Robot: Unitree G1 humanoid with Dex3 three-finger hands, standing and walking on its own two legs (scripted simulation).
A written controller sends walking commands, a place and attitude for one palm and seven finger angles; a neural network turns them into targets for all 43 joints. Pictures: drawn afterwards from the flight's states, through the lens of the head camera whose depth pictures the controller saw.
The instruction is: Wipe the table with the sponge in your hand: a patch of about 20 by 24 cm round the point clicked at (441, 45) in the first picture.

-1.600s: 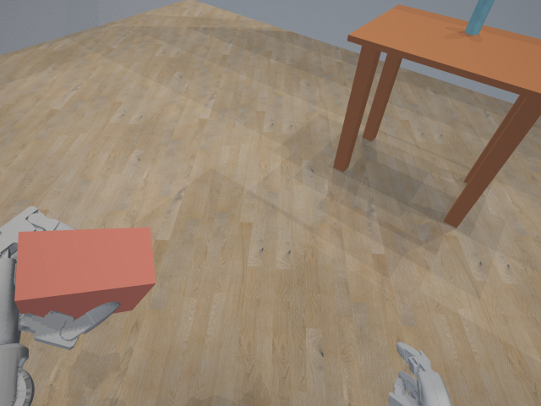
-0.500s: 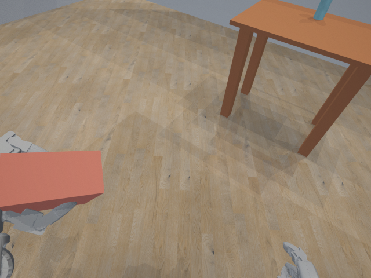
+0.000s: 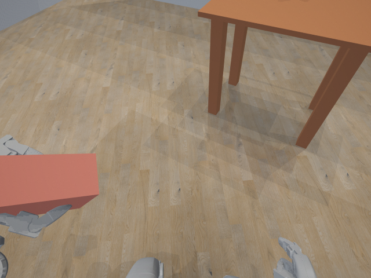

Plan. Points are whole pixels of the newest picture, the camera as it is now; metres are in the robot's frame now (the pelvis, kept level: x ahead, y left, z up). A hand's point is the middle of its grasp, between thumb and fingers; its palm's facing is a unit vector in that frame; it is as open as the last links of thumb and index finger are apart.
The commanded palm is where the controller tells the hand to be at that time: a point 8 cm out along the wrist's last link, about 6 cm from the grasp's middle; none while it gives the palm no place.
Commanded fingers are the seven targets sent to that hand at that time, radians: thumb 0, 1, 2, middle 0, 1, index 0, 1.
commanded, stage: walk to a spot facing it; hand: left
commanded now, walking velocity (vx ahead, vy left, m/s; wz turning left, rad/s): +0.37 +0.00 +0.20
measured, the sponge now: (61, 186) +0.23 +0.20 +0.16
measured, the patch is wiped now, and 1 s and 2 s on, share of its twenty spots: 0.00 0.00 0.00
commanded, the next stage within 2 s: turn to face it in 1.90 s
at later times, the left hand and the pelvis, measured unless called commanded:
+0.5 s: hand (60, 104) +0.39 +0.25 +0.18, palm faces +0.48 -0.79 -0.38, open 10.0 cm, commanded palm +0.32 +0.29 +0.19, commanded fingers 0.00 0.10 1.30 -1.20 -1.60 -1.20 -1.60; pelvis +0.18 +0.00 -0.01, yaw +4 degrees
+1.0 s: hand (98, 70) +0.50 +0.20 +0.18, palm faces +0.54 -0.72 -0.43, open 10.0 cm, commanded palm +0.42 +0.25 +0.19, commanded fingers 0.00 0.10 1.30 -1.20 -1.60 -1.20 -1.60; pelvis +0.33 -0.06 +0.01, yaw +13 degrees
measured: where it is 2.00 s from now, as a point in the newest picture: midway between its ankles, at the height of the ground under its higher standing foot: (203, 207)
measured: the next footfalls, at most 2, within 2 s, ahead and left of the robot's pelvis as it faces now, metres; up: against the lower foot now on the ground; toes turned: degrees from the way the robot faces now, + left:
left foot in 0.42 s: +0.27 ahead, +0.12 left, +0.00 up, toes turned +15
right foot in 0.78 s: +0.37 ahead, -0.18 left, +0.00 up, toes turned -3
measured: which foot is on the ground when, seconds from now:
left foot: up 0.00-0.40, down 0.42-0.78, up 0.80-1.00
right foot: down 0.00-0.42, up 0.44-0.76, down 0.78-1.00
